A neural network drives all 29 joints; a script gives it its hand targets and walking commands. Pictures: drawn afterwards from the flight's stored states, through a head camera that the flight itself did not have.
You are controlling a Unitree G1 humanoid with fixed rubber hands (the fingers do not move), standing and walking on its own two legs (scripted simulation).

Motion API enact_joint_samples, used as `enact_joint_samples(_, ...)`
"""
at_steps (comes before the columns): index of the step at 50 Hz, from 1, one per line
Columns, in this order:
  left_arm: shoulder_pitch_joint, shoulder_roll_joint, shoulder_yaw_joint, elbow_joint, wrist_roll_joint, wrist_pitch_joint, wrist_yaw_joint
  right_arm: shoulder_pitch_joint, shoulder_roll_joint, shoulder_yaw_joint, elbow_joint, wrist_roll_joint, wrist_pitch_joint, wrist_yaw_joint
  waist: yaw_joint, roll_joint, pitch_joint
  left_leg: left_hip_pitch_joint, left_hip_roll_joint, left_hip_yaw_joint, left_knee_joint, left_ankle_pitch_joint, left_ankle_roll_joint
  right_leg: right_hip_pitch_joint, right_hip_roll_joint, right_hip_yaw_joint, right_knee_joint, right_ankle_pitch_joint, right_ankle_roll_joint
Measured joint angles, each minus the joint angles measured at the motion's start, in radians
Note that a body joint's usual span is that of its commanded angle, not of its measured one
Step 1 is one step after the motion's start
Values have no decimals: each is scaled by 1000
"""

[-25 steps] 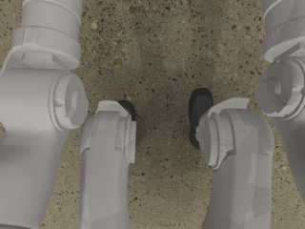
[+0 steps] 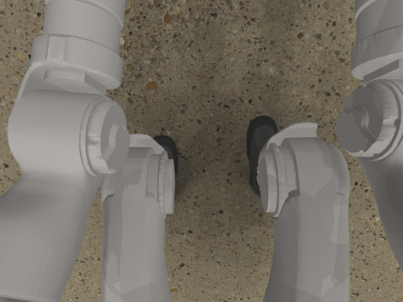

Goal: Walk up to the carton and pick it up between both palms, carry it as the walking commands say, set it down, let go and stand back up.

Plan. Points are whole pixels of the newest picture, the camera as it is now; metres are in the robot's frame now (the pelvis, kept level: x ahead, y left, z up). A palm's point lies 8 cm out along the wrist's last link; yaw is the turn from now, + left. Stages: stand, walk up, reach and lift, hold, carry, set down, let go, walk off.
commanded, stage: reach and lift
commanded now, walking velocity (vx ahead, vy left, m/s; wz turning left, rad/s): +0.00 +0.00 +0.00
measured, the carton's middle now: out of the picture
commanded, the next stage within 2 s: none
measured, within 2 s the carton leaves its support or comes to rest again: neither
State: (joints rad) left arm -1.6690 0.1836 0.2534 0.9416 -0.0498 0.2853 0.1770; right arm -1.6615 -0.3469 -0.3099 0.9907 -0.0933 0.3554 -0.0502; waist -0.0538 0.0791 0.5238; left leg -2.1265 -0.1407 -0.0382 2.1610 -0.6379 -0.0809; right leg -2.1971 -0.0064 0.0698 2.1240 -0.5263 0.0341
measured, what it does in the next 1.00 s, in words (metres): rises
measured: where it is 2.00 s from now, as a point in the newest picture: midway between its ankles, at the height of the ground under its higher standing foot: (211, 177)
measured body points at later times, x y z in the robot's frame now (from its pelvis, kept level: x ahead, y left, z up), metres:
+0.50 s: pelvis -0.01 +0.00 +0.02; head +0.37 -0.06 +0.25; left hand +0.61 +0.05 -0.11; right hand +0.57 -0.22 -0.13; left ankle +0.10 +0.13 -0.36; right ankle +0.12 -0.13 -0.36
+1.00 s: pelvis -0.02 -0.01 +0.06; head +0.34 -0.07 +0.32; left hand +0.58 +0.05 -0.05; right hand +0.55 -0.22 -0.06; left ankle +0.10 +0.13 -0.36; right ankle +0.12 -0.14 -0.36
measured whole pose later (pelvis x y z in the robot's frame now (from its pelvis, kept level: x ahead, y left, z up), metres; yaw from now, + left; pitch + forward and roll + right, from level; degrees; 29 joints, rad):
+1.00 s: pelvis -0.02 -0.01 +0.06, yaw -2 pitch +27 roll +3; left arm -1.56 0.07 0.44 0.77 0.16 0.41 0.27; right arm -1.60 -0.23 -0.26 0.86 -0.12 0.51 -0.19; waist -0.06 0.04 0.52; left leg -1.83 -0.11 -0.04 1.97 -0.60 -0.08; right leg -1.93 0.04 0.08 1.93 -0.47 0.03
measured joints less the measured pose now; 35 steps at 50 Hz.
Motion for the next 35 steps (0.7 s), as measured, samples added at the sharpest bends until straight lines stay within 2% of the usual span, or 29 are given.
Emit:
enact_joint_samples(4, 0, -10, 0, -2, 0, 13, 5, 3, 0, 1, -6, 5, 22, -23, -3, 1, -1, 27, 6, 0, 0, -3, 0, 21, 8, 0, 0, 2, -1)
enact_joint_samples(11, -3, -22, 62, -3, 59, 32, -1, 6, 4, 12, -16, 5, 57, 0, -3, 0, -2, 58, 13, 0, -1, -4, 0, 42, 18, 0, 0, 11, -4)
enact_joint_samples(16, 1, -23, 76, -29, 77, 67, 2, 7, 7, 47, -56, 6, 105, -7, -3, -4, 0, 82, 13, 0, -11, -4, 0, 64, 20, 1, -8, 12, -5)
enact_joint_samples(24, -2, -31, 127, -36, 139, 80, -10, 3, 22, 48, -58, 1, 114, -14, -3, -11, -8, 110, 17, 0, -40, -4, 0, 94, 22, 2, -39, 12, -3)
enact_joint_samples(29, 22, -39, 128, -72, 141, 96, -9, 2, 35, 48, -75, 1, 131, -45, -2, -13, 0, 134, 19, 0, -64, -4, 0, 118, 23, 3, -62, 12, -2)
enact_joint_samples(32, 47, -60, 128, -125, 142, 118, 3, 4, 45, 48, -82, 1, 136, -91, -2, -13, 1, 153, 20, 0, -83, -2, 0, 136, 23, 4, -77, 12, -4)
enact_joint_samples(35, 62, -80, 128, -154, 142, 123, 57, 16, 56, 48, -108, 1, 142, -97, -3, -18, 1, 180, 21, -1, -99, -2, 0, 160, 26, 6, -91, 12, -5)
